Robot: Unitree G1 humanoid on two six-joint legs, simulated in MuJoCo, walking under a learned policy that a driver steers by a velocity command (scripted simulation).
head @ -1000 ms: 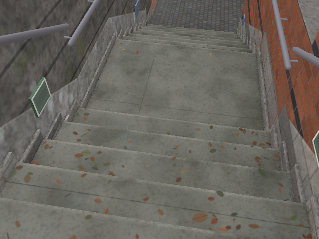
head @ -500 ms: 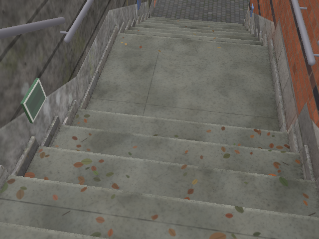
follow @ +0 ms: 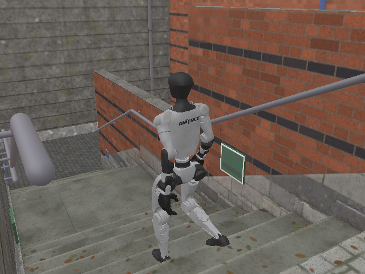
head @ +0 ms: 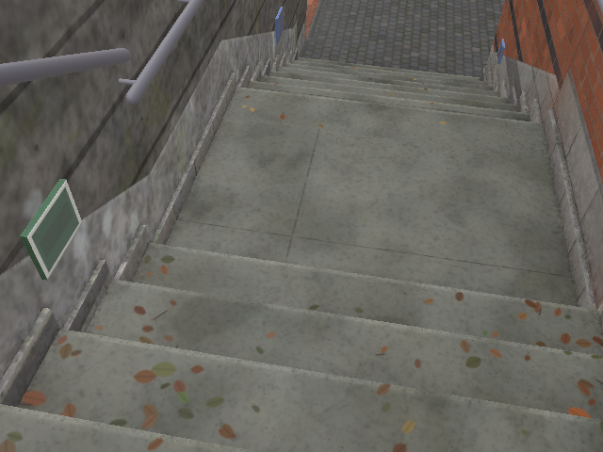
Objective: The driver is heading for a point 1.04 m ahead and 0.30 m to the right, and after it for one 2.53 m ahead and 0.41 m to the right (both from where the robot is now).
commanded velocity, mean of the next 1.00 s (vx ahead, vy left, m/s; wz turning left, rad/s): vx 0.50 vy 0.00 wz -0.20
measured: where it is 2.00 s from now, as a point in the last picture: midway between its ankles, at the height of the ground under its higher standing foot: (367, 387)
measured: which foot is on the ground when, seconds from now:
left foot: down 0.00-0.56, up 0.58-0.98, down 1.00-1.00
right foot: up 0.00-0.52, down 0.54-1.00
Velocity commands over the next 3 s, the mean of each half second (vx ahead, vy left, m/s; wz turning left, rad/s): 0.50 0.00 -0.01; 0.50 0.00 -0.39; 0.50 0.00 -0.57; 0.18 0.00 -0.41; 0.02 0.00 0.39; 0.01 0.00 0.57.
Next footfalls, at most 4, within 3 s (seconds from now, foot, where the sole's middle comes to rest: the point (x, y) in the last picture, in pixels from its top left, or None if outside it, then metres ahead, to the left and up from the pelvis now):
0.54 right None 0.45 -0.09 -0.94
1.00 left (288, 421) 0.75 0.12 -1.10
1.54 right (392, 404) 0.83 -0.18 -1.10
1.88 left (362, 349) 1.10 -0.10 -1.26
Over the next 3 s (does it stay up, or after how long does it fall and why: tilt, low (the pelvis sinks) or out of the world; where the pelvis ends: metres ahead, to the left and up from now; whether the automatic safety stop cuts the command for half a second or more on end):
stays up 0.83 -0.19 -0.38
